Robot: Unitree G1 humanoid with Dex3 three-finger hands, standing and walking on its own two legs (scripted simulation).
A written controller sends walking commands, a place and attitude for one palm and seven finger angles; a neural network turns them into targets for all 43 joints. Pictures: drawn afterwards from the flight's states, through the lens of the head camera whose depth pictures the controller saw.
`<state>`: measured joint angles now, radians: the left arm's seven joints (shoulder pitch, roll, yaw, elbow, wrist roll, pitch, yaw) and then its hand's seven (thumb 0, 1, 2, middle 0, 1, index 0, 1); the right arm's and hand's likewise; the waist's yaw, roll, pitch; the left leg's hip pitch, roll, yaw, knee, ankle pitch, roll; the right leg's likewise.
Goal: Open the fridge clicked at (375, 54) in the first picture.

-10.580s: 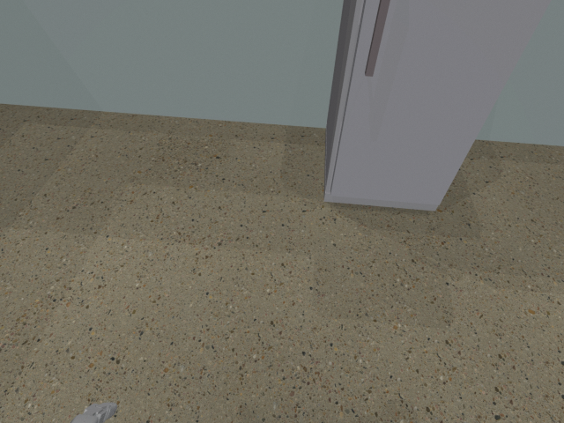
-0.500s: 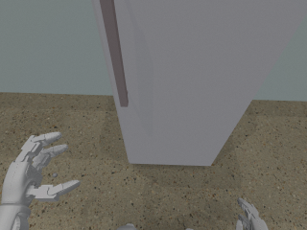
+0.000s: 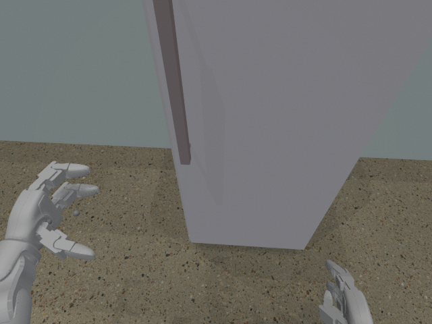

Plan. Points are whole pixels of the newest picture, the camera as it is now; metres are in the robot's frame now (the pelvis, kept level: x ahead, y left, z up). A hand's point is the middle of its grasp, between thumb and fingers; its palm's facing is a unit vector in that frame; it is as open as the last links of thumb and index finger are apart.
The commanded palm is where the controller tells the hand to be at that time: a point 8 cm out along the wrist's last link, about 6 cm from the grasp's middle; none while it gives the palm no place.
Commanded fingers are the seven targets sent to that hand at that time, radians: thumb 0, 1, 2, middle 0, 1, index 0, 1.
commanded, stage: raise the hand to about handle height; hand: left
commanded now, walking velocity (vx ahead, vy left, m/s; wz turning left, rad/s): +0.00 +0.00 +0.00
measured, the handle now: (177, 84) +0.52 +0.13 +0.18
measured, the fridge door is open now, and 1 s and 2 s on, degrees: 0 0 0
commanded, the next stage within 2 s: move the hooked fingers beside the handle in 0.64 s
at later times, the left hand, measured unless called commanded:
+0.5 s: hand (79, 193) +0.28 +0.26 +0.12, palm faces +0.08 -1.00 -0.05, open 13.9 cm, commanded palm +0.25 +0.30 +0.13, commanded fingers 0.00 -0.50 0.30 -0.30 -1.20 -0.30 -1.20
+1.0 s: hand (91, 182) +0.31 +0.25 +0.12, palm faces +0.05 -1.00 -0.03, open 14.0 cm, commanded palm +0.28 +0.29 +0.12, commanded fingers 0.00 -0.50 0.30 -0.30 -1.20 -0.30 -1.20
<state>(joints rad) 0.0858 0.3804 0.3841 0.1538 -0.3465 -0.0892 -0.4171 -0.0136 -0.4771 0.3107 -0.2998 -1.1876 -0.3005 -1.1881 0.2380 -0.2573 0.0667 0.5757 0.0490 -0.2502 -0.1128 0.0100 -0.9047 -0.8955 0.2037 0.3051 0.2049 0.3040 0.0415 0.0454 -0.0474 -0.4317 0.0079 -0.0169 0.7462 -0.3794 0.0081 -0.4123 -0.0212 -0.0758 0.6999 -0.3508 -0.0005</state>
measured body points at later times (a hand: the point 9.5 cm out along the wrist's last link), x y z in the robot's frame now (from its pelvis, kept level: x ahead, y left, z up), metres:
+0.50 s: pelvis +0.00 -0.01 +0.01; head +0.01 -0.02 +0.46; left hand +0.27 +0.31 +0.13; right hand +0.17 -0.26 -0.07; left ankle +0.00 +0.11 -0.72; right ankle +0.01 -0.12 -0.72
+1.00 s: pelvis -0.01 -0.02 +0.01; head +0.01 -0.03 +0.46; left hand +0.30 +0.30 +0.13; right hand +0.16 -0.26 -0.07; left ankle +0.00 +0.11 -0.72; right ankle +0.01 -0.12 -0.72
